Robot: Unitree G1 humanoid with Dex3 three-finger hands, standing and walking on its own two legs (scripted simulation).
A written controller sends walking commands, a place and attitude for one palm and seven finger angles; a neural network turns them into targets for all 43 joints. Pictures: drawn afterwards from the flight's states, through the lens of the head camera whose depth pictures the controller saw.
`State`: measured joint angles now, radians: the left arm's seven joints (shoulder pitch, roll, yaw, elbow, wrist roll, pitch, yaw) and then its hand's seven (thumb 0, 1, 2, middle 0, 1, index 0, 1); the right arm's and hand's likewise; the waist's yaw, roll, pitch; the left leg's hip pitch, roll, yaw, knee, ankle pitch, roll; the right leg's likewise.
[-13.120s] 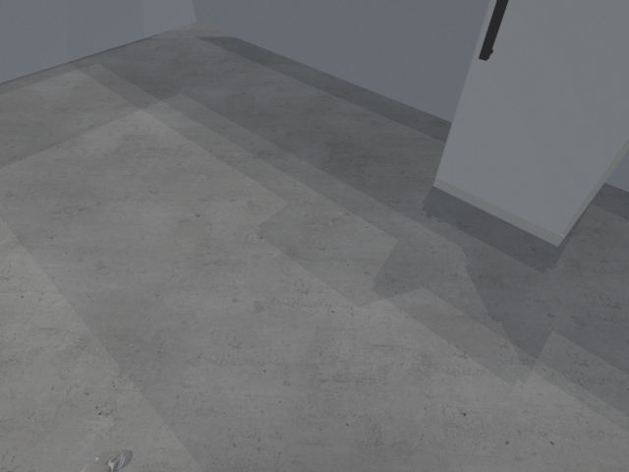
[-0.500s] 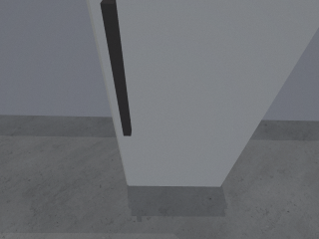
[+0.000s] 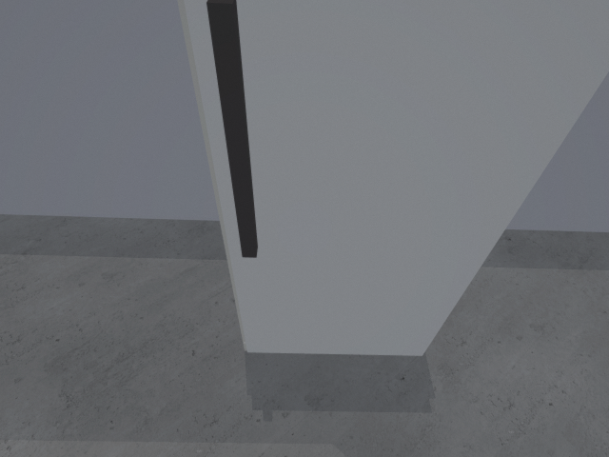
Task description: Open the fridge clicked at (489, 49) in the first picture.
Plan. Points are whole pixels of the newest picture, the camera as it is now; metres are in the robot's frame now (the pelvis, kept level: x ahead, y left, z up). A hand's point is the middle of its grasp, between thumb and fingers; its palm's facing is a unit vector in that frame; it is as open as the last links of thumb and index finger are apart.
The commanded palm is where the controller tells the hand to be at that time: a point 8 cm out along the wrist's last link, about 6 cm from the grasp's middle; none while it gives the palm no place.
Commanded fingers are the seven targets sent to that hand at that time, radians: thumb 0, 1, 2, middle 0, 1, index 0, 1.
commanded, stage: look again from close up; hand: left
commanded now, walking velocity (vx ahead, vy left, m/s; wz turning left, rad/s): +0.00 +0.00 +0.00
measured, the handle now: (241, 152) +0.51 +0.14 +0.13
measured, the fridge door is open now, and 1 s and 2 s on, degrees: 0 0 0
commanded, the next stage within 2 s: raise the hand to about handle height in 1.50 s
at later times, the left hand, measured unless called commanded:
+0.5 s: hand out of the picture -0.01 +0.20 -0.18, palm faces +0.02 -0.98 -0.21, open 7.3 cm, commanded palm none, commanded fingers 0.00 0.90 0.90 -0.20 -0.30 -0.20 -0.30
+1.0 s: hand out of the picture +0.00 +0.22 -0.18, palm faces +0.01 -0.98 -0.22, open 7.3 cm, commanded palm none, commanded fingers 0.00 0.90 0.90 -0.20 -0.30 -0.20 -0.30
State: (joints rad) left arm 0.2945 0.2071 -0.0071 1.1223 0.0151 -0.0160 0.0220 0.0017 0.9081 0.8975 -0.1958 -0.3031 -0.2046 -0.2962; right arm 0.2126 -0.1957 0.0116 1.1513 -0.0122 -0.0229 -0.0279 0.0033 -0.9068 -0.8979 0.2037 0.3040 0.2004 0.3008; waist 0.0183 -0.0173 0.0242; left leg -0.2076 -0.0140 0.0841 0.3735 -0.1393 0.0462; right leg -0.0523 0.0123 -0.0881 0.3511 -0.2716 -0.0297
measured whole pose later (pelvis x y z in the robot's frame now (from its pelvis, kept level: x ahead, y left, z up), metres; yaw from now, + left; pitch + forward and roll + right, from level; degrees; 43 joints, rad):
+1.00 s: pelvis +0.01 +0.02 +0.00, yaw +0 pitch -1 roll +0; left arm 0.28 0.22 0.00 1.13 0.02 -0.01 0.02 0.00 0.91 0.90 -0.20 -0.30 -0.20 -0.30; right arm 0.20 -0.20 0.00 1.14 -0.01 -0.03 -0.03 0.00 -0.91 -0.90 0.20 0.30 0.20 0.30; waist 0.02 -0.02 0.02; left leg -0.20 -0.05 0.10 0.35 -0.14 0.08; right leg -0.05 -0.02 -0.08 0.34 -0.27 0.00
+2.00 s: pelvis -0.02 -0.02 -0.07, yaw +2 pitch +8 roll +0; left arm 0.37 0.27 0.27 0.28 -0.33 -0.46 -0.40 0.00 0.64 0.78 -0.22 -0.48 -0.23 -0.47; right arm 0.19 -0.25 -0.03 0.56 0.04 -0.21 -0.02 0.01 -0.90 -0.90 0.21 0.30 0.20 0.30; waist -0.01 -0.02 -0.11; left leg -0.74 0.01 0.05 0.96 -0.36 0.03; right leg -0.65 0.04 -0.09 0.98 -0.48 -0.08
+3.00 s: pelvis -0.01 +0.04 -0.03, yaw +3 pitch +3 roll -3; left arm 0.09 0.41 0.36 0.13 -0.34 -0.06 -0.40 -0.01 -0.46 0.31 -0.29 -1.18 -0.30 -1.17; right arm 0.24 -0.24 0.08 0.55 0.05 -0.22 -0.10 0.01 -0.90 -0.90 0.21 0.30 0.20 0.30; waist 0.04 0.04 -0.05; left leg -0.47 -0.04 0.04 0.70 -0.28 0.09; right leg -0.34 0.01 -0.08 0.64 -0.35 0.00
